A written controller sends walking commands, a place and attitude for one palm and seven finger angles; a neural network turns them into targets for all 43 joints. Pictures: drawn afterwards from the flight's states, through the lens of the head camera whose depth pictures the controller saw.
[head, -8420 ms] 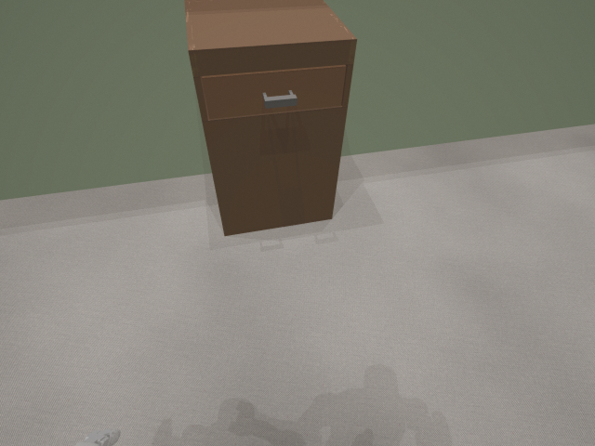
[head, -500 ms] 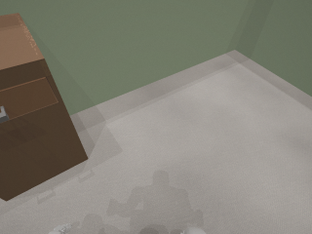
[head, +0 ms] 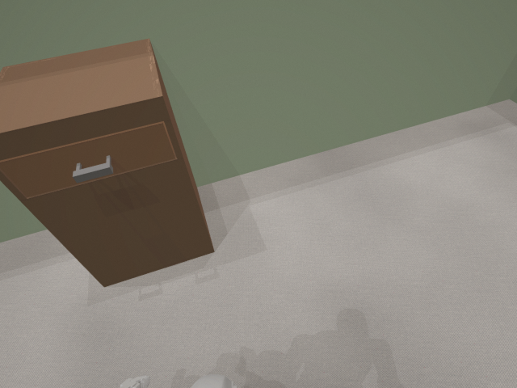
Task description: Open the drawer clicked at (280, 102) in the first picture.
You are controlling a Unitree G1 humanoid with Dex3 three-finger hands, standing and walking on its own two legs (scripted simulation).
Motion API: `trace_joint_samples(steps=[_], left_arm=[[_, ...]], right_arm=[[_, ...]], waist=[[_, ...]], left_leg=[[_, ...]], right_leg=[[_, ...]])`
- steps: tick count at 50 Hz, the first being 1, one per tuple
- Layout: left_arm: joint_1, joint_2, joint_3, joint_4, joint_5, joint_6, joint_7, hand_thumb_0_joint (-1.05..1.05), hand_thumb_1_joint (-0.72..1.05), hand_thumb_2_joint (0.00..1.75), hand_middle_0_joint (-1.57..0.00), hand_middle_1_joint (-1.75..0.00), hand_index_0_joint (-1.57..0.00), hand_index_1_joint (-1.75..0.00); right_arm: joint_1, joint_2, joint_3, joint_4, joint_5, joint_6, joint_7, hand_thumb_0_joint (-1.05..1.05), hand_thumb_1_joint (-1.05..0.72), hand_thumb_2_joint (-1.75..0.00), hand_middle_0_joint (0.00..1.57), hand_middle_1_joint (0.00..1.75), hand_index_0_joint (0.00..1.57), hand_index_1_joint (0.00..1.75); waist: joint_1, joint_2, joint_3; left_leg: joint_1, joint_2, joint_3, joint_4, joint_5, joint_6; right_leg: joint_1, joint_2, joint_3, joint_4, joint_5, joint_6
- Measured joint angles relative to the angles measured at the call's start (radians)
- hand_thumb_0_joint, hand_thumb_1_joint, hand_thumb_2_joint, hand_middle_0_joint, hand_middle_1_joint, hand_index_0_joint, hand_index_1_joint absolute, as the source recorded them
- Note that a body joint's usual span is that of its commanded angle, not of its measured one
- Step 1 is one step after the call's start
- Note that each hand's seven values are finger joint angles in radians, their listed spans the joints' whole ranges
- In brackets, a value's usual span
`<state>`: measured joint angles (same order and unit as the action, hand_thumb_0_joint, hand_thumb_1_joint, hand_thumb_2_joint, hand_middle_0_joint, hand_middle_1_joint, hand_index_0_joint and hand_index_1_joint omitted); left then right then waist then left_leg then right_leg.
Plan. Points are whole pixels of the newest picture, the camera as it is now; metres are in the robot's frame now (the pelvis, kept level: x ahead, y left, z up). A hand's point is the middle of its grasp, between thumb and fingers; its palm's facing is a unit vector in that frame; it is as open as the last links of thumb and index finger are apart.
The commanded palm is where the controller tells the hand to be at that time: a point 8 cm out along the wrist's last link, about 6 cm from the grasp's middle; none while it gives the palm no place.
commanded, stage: turn to face it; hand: left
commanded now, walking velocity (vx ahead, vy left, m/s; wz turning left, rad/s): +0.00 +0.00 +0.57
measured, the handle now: (93, 167) +0.72 +0.51 -0.11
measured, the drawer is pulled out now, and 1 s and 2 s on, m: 0.00 0.00 0.00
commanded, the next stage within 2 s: take the last steps up to it in 0.52 s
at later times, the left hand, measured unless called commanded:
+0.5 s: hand out of the picture -0.05 +0.30 -0.18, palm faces +0.30 -0.92 -0.25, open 7.4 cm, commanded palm none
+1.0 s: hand out of the picture -0.03 +0.20 -0.15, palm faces +0.37 -0.89 -0.25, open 7.2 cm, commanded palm none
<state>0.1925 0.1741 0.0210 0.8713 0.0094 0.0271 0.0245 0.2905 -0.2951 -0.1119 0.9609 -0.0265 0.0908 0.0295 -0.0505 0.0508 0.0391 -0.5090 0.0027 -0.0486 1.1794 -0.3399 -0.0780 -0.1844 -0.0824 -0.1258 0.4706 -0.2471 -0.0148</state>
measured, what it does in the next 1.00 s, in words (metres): steps on the spot, turning left: left foot, then right foot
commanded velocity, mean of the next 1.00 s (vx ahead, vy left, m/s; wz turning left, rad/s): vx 0.12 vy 0.00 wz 0.23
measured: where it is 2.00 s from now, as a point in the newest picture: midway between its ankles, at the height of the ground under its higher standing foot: outside the picture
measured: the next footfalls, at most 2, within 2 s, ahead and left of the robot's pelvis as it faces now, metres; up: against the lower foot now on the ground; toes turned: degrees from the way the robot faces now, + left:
left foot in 0.26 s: -0.01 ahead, +0.16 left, +0.00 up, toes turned +13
right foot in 0.86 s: +0.04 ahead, -0.05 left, +0.00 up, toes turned +13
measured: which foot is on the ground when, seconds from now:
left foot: up 0.00-0.24, down 0.26-0.86, up 0.88-1.00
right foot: down 0.00-0.26, up 0.28-0.84, down 0.86-1.00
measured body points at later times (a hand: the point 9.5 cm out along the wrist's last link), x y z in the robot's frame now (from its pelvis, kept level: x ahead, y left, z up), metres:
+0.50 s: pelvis -0.03 +0.08 +0.00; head -0.02 +0.11 +0.45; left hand -0.07 +0.35 -0.16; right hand +0.14 -0.13 -0.12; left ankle -0.05 +0.15 -0.74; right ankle +0.00 -0.09 -0.65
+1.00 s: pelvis +0.01 +0.02 +0.00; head -0.01 -0.02 +0.45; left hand -0.05 +0.25 -0.13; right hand +0.04 -0.22 -0.17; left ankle -0.02 +0.16 -0.67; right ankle +0.00 -0.06 -0.74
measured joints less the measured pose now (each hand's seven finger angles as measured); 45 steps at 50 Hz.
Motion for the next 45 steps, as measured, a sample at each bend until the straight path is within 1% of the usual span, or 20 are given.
trace_joint_samples(steps=[2,5,10,11,12,13,14,15,16,17,19,21,25,28,31,36,39,42,43,45], left_arm=[[0.013,0.0,0.001,0.004,0.003,-0.004,-0.002,0.01,0.91,0.89,-0.2,-0.3,-0.21,-0.3],[0.035,0.005,0.003,0.012,0.009,-0.007,-0.004,0.01,0.91,0.89,-0.2,-0.3,-0.21,-0.3],[0.069,0.037,0.015,0.034,0.018,-0.002,-0.007,0.01,0.91,0.89,-0.2,-0.3,-0.21,-0.3],[0.076,0.046,0.019,0.041,0.018,-0.001,-0.008,0.01,0.91,0.89,-0.2,-0.3,-0.21,-0.3],[0.083,0.055,0.024,0.047,0.017,0.002,-0.008,0.01,0.91,0.89,-0.2,-0.3,-0.21,-0.3],[0.095,0.064,0.028,0.05,0.013,0.005,-0.008,0.01,0.91,0.89,-0.2,-0.3,-0.21,-0.3],[0.098,0.079,0.034,0.059,0.008,0.013,-0.008,0.01,0.91,0.89,-0.2,-0.3,-0.21,-0.3],[0.096,0.093,0.039,0.07,0.006,0.026,-0.005,0.01,0.91,0.89,-0.2,-0.3,-0.2,-0.3],[0.097,0.103,0.042,0.079,0.006,0.039,-0.002,0.01,0.91,0.89,-0.2,-0.3,-0.2,-0.3],[0.097,0.109,0.045,0.088,0.007,0.048,0.0,0.01,0.91,0.89,-0.2,-0.3,-0.2,-0.3],[0.092,0.112,0.048,0.104,0.007,0.057,-0.001,0.01,0.91,0.89,-0.2,-0.3,-0.2,-0.3],[0.082,0.11,0.048,0.109,0.006,0.053,-0.007,0.01,0.91,0.89,-0.2,-0.3,-0.2,-0.3],[0.062,0.1,0.042,0.103,0.005,0.039,-0.008,0.01,0.91,0.89,-0.2,-0.3,-0.2,-0.3],[0.047,0.09,0.039,0.1,0.004,0.037,-0.005,0.01,0.91,0.89,-0.2,-0.3,-0.2,-0.3],[0.032,0.077,0.036,0.097,0.002,0.039,-0.003,0.01,0.91,0.89,-0.2,-0.3,-0.2,-0.3],[0.008,0.048,0.027,0.098,0.003,0.033,-0.006,0.01,0.91,0.89,-0.2,-0.3,-0.2,-0.3],[0.007,0.027,0.018,0.102,0.007,0.021,-0.017,0.01,0.91,0.89,-0.2,-0.3,-0.2,-0.3],[0.018,0.009,0.01,0.105,0.009,-0.006,-0.028,0.01,0.91,0.89,-0.2,-0.3,-0.2,-0.3],[0.023,0.002,0.009,0.107,0.012,-0.021,-0.028,0.01,0.91,0.89,-0.2,-0.3,-0.2,-0.3],[0.039,-0.021,0.004,0.114,0.014,-0.037,-0.024,0.01,0.91,0.89,-0.2,-0.3,-0.2,-0.3]], right_arm=[[-0.011,-0.002,0.001,0.004,0.0,0.006,0.002,0.01,-0.91,-0.9,0.2,0.3,0.2,0.3],[-0.042,-0.002,0.007,0.007,0.002,0.011,0.003,0.01,-0.91,-0.9,0.19,0.3,0.2,0.3],[-0.111,0.011,0.024,-0.012,0.012,-0.005,0.0,0.01,-0.91,-0.9,0.19,0.3,0.2,0.3],[-0.124,0.014,0.029,-0.018,0.014,-0.013,-0.002,0.01,-0.91,-0.9,0.19,0.3,0.2,0.3],[-0.134,0.017,0.034,-0.026,0.015,-0.022,-0.003,0.01,-0.91,-0.9,0.19,0.3,0.2,0.3],[-0.141,0.016,0.039,-0.038,0.016,-0.033,-0.002,0.01,-0.91,-0.9,0.19,0.3,0.2,0.3],[-0.153,0.026,0.04,-0.041,0.014,-0.047,-0.004,0.01,-0.91,-0.9,0.19,0.3,0.2,0.3],[-0.163,0.038,0.046,-0.045,0.014,-0.055,-0.006,0.01,-0.91,-0.9,0.19,0.3,0.2,0.3],[-0.168,0.048,0.054,-0.05,0.013,-0.06,-0.006,0.01,-0.91,-0.9,0.19,0.3,0.2,0.3],[-0.169,0.056,0.061,-0.053,0.011,-0.065,-0.009,0.01,-0.91,-0.9,0.19,0.3,0.2,0.3],[-0.167,0.071,0.071,-0.055,0.008,-0.068,-0.02,0.0,-0.91,-0.9,0.2,0.3,0.2,0.3],[-0.163,0.082,0.08,-0.053,0.01,-0.071,-0.029,0.0,-0.91,-0.9,0.2,0.3,0.2,0.3],[-0.143,0.104,0.091,-0.038,0.015,-0.077,-0.035,0.0,-0.91,-0.9,0.2,0.3,0.2,0.3],[-0.118,0.121,0.094,-0.023,0.015,-0.077,-0.037,0.0,-0.9,-0.9,0.2,0.3,0.2,0.3],[-0.088,0.127,0.086,-0.007,0.013,-0.076,-0.042,0.0,-0.92,-0.9,0.2,0.3,0.21,0.3],[-0.035,0.119,0.079,0.031,0.002,-0.074,-0.043,0.0,-0.92,-0.9,0.2,0.3,0.21,0.3],[0.006,0.112,0.074,0.056,-0.002,-0.077,-0.043,0.0,-0.91,-0.9,0.2,0.3,0.2,0.3],[0.054,0.105,0.07,0.087,0.0,-0.077,-0.043,0.0,-0.91,-0.9,0.2,0.3,0.2,0.3],[0.069,0.103,0.068,0.098,0.003,-0.076,-0.043,0.0,-0.91,-0.9,0.2,0.3,0.2,0.3],[0.091,0.098,0.063,0.124,0.004,-0.064,-0.041,0.01,-0.91,-0.9,0.2,0.3,0.2,0.3]], waist=[[0.011,-0.007,0.004],[0.032,-0.02,0.015],[0.07,-0.052,0.035],[0.077,-0.059,0.037],[0.081,-0.065,0.037],[0.083,-0.065,0.032],[0.085,-0.083,0.034],[0.091,-0.1,0.04],[0.098,-0.108,0.041],[0.1,-0.108,0.037],[0.098,-0.1,0.03],[0.095,-0.091,0.027],[0.093,-0.082,0.023],[0.084,-0.079,0.015],[0.068,-0.076,0.008],[0.04,-0.061,-0.007],[0.021,-0.044,-0.026],[0.012,-0.03,-0.049],[0.015,-0.025,-0.053],[0.019,-0.003,-0.055]], left_leg=[[0.019,0.02,0.005,-0.03,-0.006,-0.007],[0.062,0.037,0.022,-0.122,-0.045,-0.009],[0.159,0.033,0.076,-0.351,-0.108,0.006],[0.185,0.028,0.088,-0.409,-0.099,0.01],[0.217,0.022,0.099,-0.485,-0.061,0.016],[0.255,0.02,0.105,-0.577,0.006,0.025],[0.254,0.007,0.107,-0.589,0.031,0.047],[0.248,-0.005,0.108,-0.571,0.022,0.075],[0.248,-0.009,0.108,-0.563,0.01,0.098],[0.254,-0.008,0.104,-0.568,0.004,0.114],[0.275,-0.01,0.091,-0.608,0.019,0.128],[0.298,-0.016,0.077,-0.659,0.052,0.131],[0.335,-0.037,0.062,-0.739,0.102,0.142],[0.346,-0.052,0.051,-0.768,0.122,0.148],[0.346,-0.065,0.04,-0.777,0.132,0.149],[0.336,-0.07,0.026,-0.771,0.136,0.139],[0.329,-0.063,0.021,-0.761,0.129,0.126],[0.31,-0.057,0.014,-0.711,0.098,0.106],[0.29,-0.054,0.011,-0.661,0.057,0.101],[0.233,-0.041,0.007,-0.498,-0.073,0.097]], right_leg=[[0.001,-0.016,-0.026,0.003,-0.002,0.003],[-0.007,-0.039,-0.059,0.013,-0.006,0.011],[-0.041,-0.082,-0.103,0.058,-0.019,0.038],[-0.05,-0.091,-0.111,0.075,-0.025,0.047],[-0.061,-0.101,-0.12,0.098,-0.035,0.057],[-0.078,-0.108,-0.128,0.133,-0.05,0.068],[-0.106,-0.118,-0.108,0.196,-0.093,0.078],[-0.137,-0.111,-0.062,0.275,-0.171,0.084],[-0.169,-0.093,-0.023,0.358,-0.231,0.085],[-0.196,-0.073,0.003,0.432,-0.26,0.086],[-0.24,-0.043,0.04,0.551,-0.241,0.088],[-0.271,-0.027,0.065,0.625,-0.19,0.094],[-0.297,-0.014,0.098,0.669,-0.116,0.109],[-0.289,-0.009,0.11,0.646,-0.1,0.116],[-0.264,-0.004,0.115,0.587,-0.115,0.118],[-0.195,0.016,0.108,0.434,-0.174,0.1],[-0.137,0.033,0.093,0.313,-0.198,0.08],[-0.035,0.051,0.073,0.109,-0.142,0.063],[-0.01,0.057,0.069,0.055,-0.108,0.044],[0.007,0.073,0.045,0.057,-0.072,-0.007]])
